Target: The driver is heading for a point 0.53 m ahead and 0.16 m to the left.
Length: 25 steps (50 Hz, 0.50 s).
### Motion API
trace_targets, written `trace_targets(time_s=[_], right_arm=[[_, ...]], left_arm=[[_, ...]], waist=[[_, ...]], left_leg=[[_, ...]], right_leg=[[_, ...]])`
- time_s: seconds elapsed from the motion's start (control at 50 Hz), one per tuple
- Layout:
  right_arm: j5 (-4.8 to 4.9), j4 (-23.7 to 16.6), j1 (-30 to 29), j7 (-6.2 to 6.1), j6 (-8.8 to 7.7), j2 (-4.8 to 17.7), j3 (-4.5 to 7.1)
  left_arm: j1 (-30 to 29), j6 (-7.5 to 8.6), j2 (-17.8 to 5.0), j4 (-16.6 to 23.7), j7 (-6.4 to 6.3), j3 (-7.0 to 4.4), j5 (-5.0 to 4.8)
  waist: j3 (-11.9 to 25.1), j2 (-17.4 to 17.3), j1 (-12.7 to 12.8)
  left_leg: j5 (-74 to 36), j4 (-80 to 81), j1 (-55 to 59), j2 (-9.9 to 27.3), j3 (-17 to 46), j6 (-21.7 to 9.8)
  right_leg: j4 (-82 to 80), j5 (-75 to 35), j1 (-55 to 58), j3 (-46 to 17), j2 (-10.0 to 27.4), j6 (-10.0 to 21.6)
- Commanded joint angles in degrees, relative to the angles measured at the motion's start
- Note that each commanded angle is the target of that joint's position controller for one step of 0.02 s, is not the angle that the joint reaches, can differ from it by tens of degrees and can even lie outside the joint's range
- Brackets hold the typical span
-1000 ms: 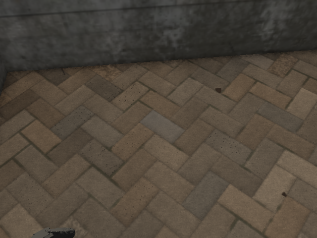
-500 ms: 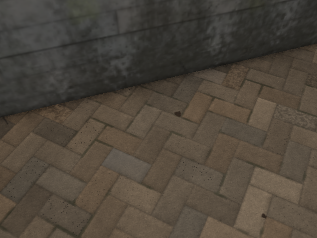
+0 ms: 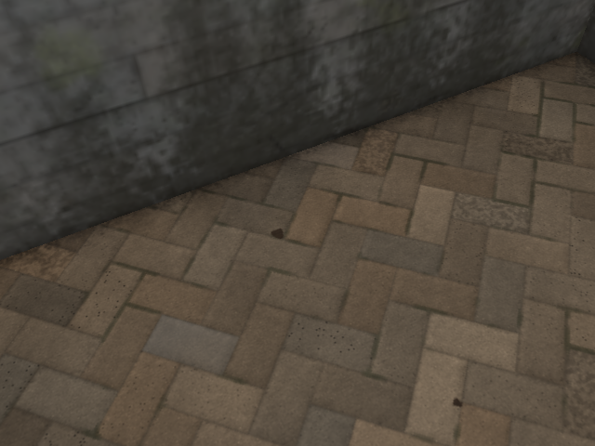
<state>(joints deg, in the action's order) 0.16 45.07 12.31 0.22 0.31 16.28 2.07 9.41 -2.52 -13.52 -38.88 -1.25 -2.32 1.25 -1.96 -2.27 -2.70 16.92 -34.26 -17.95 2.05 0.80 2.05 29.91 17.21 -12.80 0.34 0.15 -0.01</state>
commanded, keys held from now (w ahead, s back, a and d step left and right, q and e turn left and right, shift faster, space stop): q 0.20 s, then w+q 0.48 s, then w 0.32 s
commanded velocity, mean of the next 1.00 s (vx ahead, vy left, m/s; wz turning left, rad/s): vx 0.29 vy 0.00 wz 0.43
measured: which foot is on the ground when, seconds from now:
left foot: up 0.00-0.20, down 0.22-0.76, up 0.78-1.00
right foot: down 0.00-0.22, up 0.24-0.72, down 0.74-1.00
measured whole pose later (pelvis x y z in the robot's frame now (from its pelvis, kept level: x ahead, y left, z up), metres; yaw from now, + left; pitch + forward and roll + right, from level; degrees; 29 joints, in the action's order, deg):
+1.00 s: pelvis +0.28 +0.08 +0.01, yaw +28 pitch +2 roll -2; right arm 0.5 38.4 12.2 0.2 -3.0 17.5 2.8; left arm 19.9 5.6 -14.9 -48.3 0.9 -3.4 -0.5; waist -0.9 -3.2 3.2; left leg 14.3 -54.5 -34.6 4.1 3.3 0.0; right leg 15.9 12.1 -5.7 0.2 -3.2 2.2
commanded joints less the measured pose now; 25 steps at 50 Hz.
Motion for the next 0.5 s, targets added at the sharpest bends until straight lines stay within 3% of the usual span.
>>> trace_targets(time_s=[0.02,0.06,0.08,0.16,0.2,0.22,0.24,0.26,0.28,0.3,0.32,0.36,0.4,0.44,0.5], right_arm=[[0.54,-5.14,-2.92,-0.53,0.03,7.15,2.54],[1.00,-5.88,-3.12,-0.12,0.64,6.28,2.84],[1.05,-6.02,-2.96,0.08,1.00,5.68,2.79],[1.24,-6.50,-1.25,1.24,1.93,5.41,2.87],[1.10,-5.94,1.97,1.67,2.08,5.71,3.40],[0.64,-5.69,3.70,1.12,2.03,7.16,4.07],[0.95,-6.31,6.32,-0.04,1.73,14.93,6.02],[-0.50,-7.15,9.69,0.85,0.19,16.94,5.94],[-0.83,-7.22,9.36,1.27,-1.34,14.25,5.23],[-0.06,-7.04,7.51,0.97,-2.25,11.83,4.53],[0.58,-7.37,5.55,0.40,-2.45,10.77,4.10],[0.59,-7.94,4.59,-0.80,-2.42,9.91,3.39],[0.17,-8.09,6.23,-1.37,-2.91,9.81,3.41],[0.37,-7.89,7.47,-1.67,-3.28,10.01,3.57],[0.71,-7.44,8.48,-1.88,-3.11,10.60,3.89]], left_arm=[[-0.12,1.58,-11.22,3.30,-1.22,-3.67,-0.32],[0.41,1.88,-11.01,3.03,-1.69,-3.79,-0.65],[-0.59,1.91,-11.15,2.95,-1.71,-3.93,-0.94],[-4.49,1.05,-12.20,2.79,-1.43,-4.54,-1.74],[-5.07,0.79,-11.96,2.05,-1.38,-4.53,-2.78],[-1.47,0.96,-10.55,0.59,-1.08,-4.35,-2.67],[-0.74,1.21,-6.30,2.05,-0.66,-3.08,0.19],[-6.88,2.11,-6.92,5.16,-0.63,-2.93,-0.14],[-9.01,2.96,-9.24,5.34,-0.28,-3.59,-1.71],[-9.53,3.66,-10.59,4.96,0.12,-4.09,-2.51],[-9.15,4.21,-11.04,3.73,0.06,-4.44,-2.17],[-8.38,5.27,-10.69,2.86,0.29,-4.57,-1.35],[-7.71,6.43,-9.55,1.98,0.78,-4.42,-1.29],[-8.26,7.04,-8.65,1.63,0.91,-4.19,-1.19],[-10.33,7.52,-7.60,1.88,1.21,-3.67,-1.50]], waist=[[1.73,15.40,3.20],[2.19,12.92,3.89],[2.38,11.26,3.57],[4.77,10.72,2.58],[5.82,9.53,0.60],[6.59,4.31,0.77],[6.78,-13.78,1.93],[8.66,-14.75,-2.05],[6.76,-7.53,-2.59],[3.19,-4.91,-1.38],[0.93,-2.57,-0.52],[0.07,-4.30,0.49],[0.98,-3.36,0.51],[1.16,-2.75,0.34],[0.14,-4.59,-0.41]], left_leg=[[9.18,-11.53,-7.82,-0.72,-1.20,-0.34],[16.70,-19.44,-12.56,0.87,0.05,-0.40],[16.20,-19.17,-12.71,1.47,-0.05,-0.20],[7.43,-9.47,-4.71,0.25,-3.93,-0.27],[-3.02,2.22,2.79,-2.30,-6.42,-2.18],[-9.69,8.21,8.99,-2.74,-2.98,-4.38],[-21.92,12.43,18.60,11.47,18.79,-10.94],[-10.38,18.16,19.19,19.84,36.99,-22.79],[5.35,20.97,19.74,19.01,36.97,-22.79],[15.45,21.89,18.30,16.62,33.70,-19.64],[18.09,22.45,16.96,14.54,30.90,-17.05],[13.83,24.33,15.34,10.96,26.35,-14.88],[5.72,24.80,16.69,9.34,22.94,-14.57],[0.50,24.57,16.88,8.28,20.54,-14.44],[-0.69,24.27,14.21,7.12,19.21,-14.17]], right_leg=[[-9.30,-20.40,3.64,-12.42,16.39,10.65],[-8.48,-30.07,6.70,-13.49,20.06,13.51],[-8.00,-31.84,7.26,-12.22,19.97,13.48],[-4.83,-33.43,6.17,-5.79,17.73,11.06],[0.38,-27.94,3.75,-1.99,15.85,7.75],[6.70,-13.93,-0.99,1.79,12.87,4.03],[24.77,11.98,-17.00,8.14,5.30,-2.31],[35.54,23.94,-28.04,-0.87,-1.83,-3.02],[38.77,20.31,-32.13,-5.28,0.54,-1.71],[37.03,14.17,-33.80,-5.84,2.39,-0.10],[34.51,9.00,-33.93,-5.63,3.43,0.33],[29.19,0.35,-30.35,-5.59,3.61,-0.34],[24.57,-5.74,-28.95,-4.78,2.42,-1.26],[18.83,-9.25,-27.97,-4.59,1.59,-2.41],[10.28,-12.58,-25.01,-4.73,0.60,-4.07]])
